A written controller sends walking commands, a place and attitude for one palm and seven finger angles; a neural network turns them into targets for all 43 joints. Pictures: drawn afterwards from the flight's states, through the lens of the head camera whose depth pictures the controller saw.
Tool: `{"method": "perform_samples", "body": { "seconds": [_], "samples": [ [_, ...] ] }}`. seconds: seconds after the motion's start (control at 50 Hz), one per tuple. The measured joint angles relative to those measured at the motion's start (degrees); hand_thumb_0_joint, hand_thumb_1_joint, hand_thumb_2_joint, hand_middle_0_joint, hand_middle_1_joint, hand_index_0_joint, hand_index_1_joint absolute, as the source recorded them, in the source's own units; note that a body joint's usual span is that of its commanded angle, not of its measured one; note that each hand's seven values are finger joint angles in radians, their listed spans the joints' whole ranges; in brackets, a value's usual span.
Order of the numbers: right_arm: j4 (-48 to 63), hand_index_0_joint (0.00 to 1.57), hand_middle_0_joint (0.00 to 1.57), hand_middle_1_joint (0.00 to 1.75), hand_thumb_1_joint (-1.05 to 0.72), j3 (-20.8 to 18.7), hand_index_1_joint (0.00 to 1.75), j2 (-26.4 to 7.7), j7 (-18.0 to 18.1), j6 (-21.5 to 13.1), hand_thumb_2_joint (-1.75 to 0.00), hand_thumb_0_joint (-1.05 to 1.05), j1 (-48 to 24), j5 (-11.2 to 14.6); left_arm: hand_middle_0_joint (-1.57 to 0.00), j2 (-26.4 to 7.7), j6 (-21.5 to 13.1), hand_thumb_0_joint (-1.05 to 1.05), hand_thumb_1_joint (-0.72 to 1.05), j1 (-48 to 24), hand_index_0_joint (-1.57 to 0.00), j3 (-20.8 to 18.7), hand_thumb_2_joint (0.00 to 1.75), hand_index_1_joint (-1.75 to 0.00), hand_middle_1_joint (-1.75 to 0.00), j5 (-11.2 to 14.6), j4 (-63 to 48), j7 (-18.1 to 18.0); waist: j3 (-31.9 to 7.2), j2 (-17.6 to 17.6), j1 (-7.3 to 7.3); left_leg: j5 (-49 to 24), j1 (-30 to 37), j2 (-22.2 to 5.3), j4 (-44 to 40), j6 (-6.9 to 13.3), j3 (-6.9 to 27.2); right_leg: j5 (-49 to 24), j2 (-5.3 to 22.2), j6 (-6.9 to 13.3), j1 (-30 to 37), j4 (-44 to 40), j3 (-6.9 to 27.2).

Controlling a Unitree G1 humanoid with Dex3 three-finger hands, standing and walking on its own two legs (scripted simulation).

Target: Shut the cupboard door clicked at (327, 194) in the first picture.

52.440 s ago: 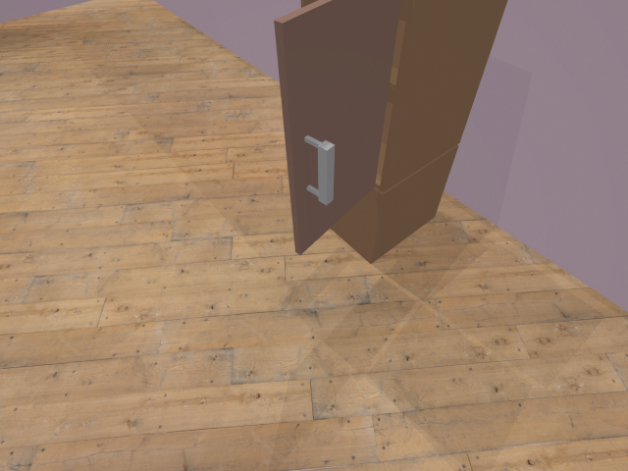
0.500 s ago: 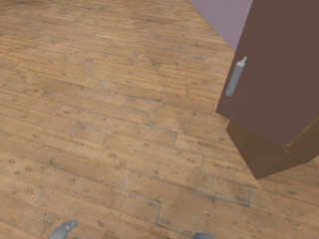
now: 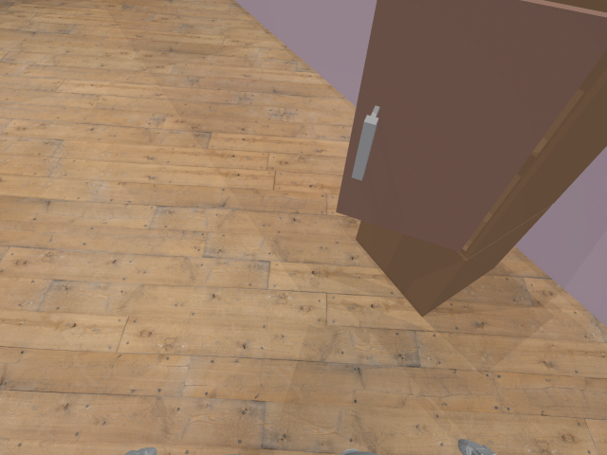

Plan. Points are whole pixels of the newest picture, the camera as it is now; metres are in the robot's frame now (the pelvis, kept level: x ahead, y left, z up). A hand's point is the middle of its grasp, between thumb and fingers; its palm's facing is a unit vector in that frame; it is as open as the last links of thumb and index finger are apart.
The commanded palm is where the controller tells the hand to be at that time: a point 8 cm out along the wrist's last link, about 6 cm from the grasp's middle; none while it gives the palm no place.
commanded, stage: turn to face it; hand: left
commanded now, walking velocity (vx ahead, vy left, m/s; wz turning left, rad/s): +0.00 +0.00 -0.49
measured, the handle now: (366, 143) +0.72 -0.09 -0.05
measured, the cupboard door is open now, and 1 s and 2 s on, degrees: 37 37 37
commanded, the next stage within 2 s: take the last steps up to it in 0.36 s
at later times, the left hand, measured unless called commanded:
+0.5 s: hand out of the picture +0.13 +0.16 -0.14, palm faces -0.25 -0.93 -0.28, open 7.4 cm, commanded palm none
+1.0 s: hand (217, 414) +0.19 +0.14 -0.15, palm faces -0.33 -0.93 -0.17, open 7.4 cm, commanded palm none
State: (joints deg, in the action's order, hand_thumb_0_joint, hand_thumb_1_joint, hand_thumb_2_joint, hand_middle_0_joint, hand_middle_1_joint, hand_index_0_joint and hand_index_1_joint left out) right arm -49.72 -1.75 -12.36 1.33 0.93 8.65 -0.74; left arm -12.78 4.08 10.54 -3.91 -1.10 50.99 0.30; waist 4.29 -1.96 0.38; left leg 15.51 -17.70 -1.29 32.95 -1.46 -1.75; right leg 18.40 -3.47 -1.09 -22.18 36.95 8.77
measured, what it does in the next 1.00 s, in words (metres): steps on the spot, turning right: right foot, then left foot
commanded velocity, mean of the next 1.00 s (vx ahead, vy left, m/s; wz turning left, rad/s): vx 0.16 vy -0.04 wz -0.21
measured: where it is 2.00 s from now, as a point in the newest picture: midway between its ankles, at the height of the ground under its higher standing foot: outside the picture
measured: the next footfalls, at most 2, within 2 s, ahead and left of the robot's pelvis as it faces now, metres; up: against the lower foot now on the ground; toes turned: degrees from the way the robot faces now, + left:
right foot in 0.38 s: -0.01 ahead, -0.13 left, +0.00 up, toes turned -15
left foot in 0.76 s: +0.10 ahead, +0.09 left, +0.00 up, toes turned -11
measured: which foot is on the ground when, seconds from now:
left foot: down 0.00-0.38, up 0.40-0.74, down 0.76-1.00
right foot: up 0.00-0.36, down 0.38-0.76, up 0.78-1.00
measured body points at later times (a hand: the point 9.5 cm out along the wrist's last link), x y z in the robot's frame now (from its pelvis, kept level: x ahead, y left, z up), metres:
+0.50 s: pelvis -0.01 -0.01 +0.01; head +0.02 -0.06 +0.46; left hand +0.14 +0.20 -0.12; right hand -0.05 -0.27 -0.16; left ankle +0.00 +0.11 -0.67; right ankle -0.05 -0.12 -0.73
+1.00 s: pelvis +0.08 -0.02 +0.02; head +0.11 -0.02 +0.47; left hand +0.21 +0.19 -0.14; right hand -0.05 -0.22 -0.12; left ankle +0.06 +0.09 -0.73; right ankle +0.05 -0.17 -0.66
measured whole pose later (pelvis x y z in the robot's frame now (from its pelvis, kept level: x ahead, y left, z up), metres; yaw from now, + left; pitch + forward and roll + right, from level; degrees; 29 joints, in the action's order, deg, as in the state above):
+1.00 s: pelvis +0.08 -0.02 +0.02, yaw -19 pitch +1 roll -1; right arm -59.4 -0.3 -8.3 1.5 -2.8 23.9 -2.2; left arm -12.4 1.5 12.0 -3.8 -1.8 58.0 1.9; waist 2.7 -1.5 -1.7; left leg 14.9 -4.8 -2.8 18.8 0.5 -7.9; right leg 14.5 2.6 0.3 -29.7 55.4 -0.8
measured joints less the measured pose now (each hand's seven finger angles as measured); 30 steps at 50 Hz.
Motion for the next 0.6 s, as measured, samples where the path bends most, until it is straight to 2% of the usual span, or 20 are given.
{"method": "perform_samples", "body": {
  "seconds": [0.04,0.08,0.12,0.16,0.22,0.28,0.32,0.36,0.38,0.4,0.44,0.5,0.54,0.6],
  "samples": [
    [0.17,0.2,0.2,0.29,-0.9,0.75,0.3,0.8,0.08,-0.19,-0.9,0.0,0.77,-0.69,-0.2,-1.11,0.68,0.01,0.9,-0.36,-0.21,-0.57,0.9,-0.3,-0.3,-0.26,0.44,0.28,0.43,-0.86,0.2,0.86,0.97,-0.62,0.19,1.79,-1.54,6.9,0.09,-0.49,-3.25,10.64,-2.18],
    [0.23,0.2,0.2,0.29,-0.9,1.2,0.3,1.28,0.28,-0.13,-0.9,0.0,1.94,-1.05,-0.2,-1.93,0.88,0.01,0.91,-0.5,-0.21,-1.12,0.9,-0.3,-0.3,-0.56,0.61,0.82,0.44,-0.71,0.16,0.68,2.4,-1.6,-1.71,2.23,-2.54,7.83,0.58,-1.19,-5.86,20.09,-4.76],
    [0.04,0.2,0.2,0.29,-0.9,1.4,0.3,1.43,0.46,-0.04,-0.9,0.0,2.96,-1.23,-0.2,-2.49,0.87,0.01,0.91,-0.62,-0.2,-1.45,0.9,-0.3,-0.3,-0.55,0.48,1.23,0.52,-0.17,0.2,-0.26,3.6,-2.47,-3.8,2.26,-3.4,6.92,1.52,-1.84,-6.93,25.2,-6.6],
    [-0.43,0.21,0.2,0.29,-0.9,1.39,0.3,1.41,0.55,-0.04,-0.9,0.0,3.68,-1.24,-0.2,-2.83,0.82,0.01,0.91,-0.57,-0.2,-1.59,0.9,-0.3,-0.3,-0.43,0.37,1.37,0.48,0.36,0.32,-0.98,4.42,-3.18,-5.3,2.26,-4.64,5.72,2.53,-2.28,-6.86,26.5,-7.56],
    [-1.18,0.21,0.2,0.29,-0.9,1.04,0.3,1.21,0.56,-0.16,-0.9,0.0,4.56,-1.22,-0.2,-2.89,0.94,0.01,0.91,-0.67,-0.2,-1.53,0.9,-0.3,-0.3,-0.33,0.68,1.38,0.46,1.26,-0.03,-1.18,4.98,-4.01,-6.05,2.13,-6.49,5.39,3.98,-2.47,-4.8,22.75,-8.61],
    [-2.11,0.21,0.2,0.29,-0.9,0.53,0.3,0.7,0.31,-0.14,-0.9,0.0,5.27,-1.3,-0.2,-2.39,0.98,0.01,0.91,-1.13,-0.2,-1.09,0.9,-0.3,-0.3,-0.33,1.1,1.32,0.52,2.4,-0.81,-0.6,4.74,-4.81,-5.17,1.8,-8.13,6.07,4.78,-2.0,-1.11,14.61,-9.84],
    [-2.85,0.21,0.2,0.29,-0.9,0.16,0.3,0.17,0.1,-0.02,-0.9,0.0,5.77,-1.29,-0.2,-1.81,0.73,0.01,0.91,-1.57,-0.2,-0.64,0.9,-0.3,-0.3,-0.29,1.26,1.26,0.5,3.28,-1.41,0.17,4.15,-5.38,-3.7,1.38,-9.04,5.59,4.72,-1.29,1.92,8.25,-10.62],
    [-3.7,0.21,0.2,0.29,-0.9,-0.22,0.3,-0.41,-0.1,0.27,-0.9,0.0,6.47,-1.04,-0.2,-1.26,0.14,0.01,0.91,-1.71,-0.2,-0.17,0.9,-0.3,-0.3,-0.27,1.08,1.22,0.14,3.88,-1.65,1.48,3.2,-5.9,-1.21,0.68,-9.99,0.4,4.48,-0.43,5.91,-0.31,-11.3],
    [-4.0,0.21,0.2,0.29,-0.9,-0.43,0.3,-0.6,-0.26,0.48,-0.9,0.0,7.04,-0.77,-0.2,-1.27,-0.41,0.01,0.91,-1.44,-0.2,0.12,0.9,-0.3,-0.3,-0.35,0.8,1.16,-0.45,3.59,-1.66,2.53,2.31,-5.83,0.77,0.23,-10.61,-1.59,4.72,0.92,8.03,-4.78,-11.03],
    [-4.64,0.21,0.2,0.29,-0.9,-0.76,0.3,-1.22,-0.32,0.89,-0.9,0.0,6.89,-0.55,-0.2,-0.54,-1.07,0.01,0.91,-1.64,-0.2,0.26,0.9,-0.3,-0.3,-0.53,1.14,0.82,-0.44,4.55,-1.61,6.11,0.87,-6.11,4.15,-0.38,-9.8,0.04,4.15,1.95,7.95,-4.95,-10.83],
    [-5.61,0.2,0.2,0.29,-0.9,-1.25,0.3,-2.38,-0.07,2.17,-0.9,0.0,6.26,-0.36,-0.2,1.05,-1.8,0.01,0.91,-1.71,-0.2,1.14,0.9,-0.3,-0.3,-0.46,1.49,0.3,-0.09,6.34,-2.02,12.39,-2.95,-4.6,13.76,-0.92,-5.33,0.87,3.42,2.49,7.64,-4.14,-10.62],
    [-6.43,0.2,0.2,0.29,-0.9,-1.4,0.3,-2.58,0.01,2.79,-0.9,0.0,5.49,-0.39,-0.2,2.43,-2.15,0.01,0.91,-0.83,-0.2,1.67,0.9,-0.3,-0.3,-0.35,1.76,-0.57,-0.15,6.16,-2.11,11.69,-7.51,-2.38,24.83,-1.71,-2.43,-1.13,3.4,2.36,8.78,-6.77,-9.42],
    [-6.38,0.2,0.2,0.29,-0.9,-1.27,0.3,-2.12,-0.34,2.57,-0.9,0.0,5.49,-0.56,-0.2,2.78,-2.17,0.01,0.91,-0.18,-0.2,1.81,0.9,-0.3,-0.3,-0.26,2.21,-0.8,-0.52,5.41,-2.34,9.08,-8.93,-2.17,27.08,-2.27,-1.85,-2.3,3.28,2.51,9.92,-8.91,-8.99],
    [-6.32,0.2,0.2,0.29,-0.91,-1.13,0.3,-1.16,-1.0,2.11,-0.9,0.0,6.04,-0.88,-0.2,3.02,-2.51,0.01,0.91,0.83,-0.21,1.82,0.9,-0.3,-0.3,-0.37,3.07,-0.65,-1.52,4.28,-2.55,6.55,-8.78,-2.53,24.72,-2.61,-1.71,-3.02,2.93,2.7,11.5,-11.18,-9.01]
  ]
}}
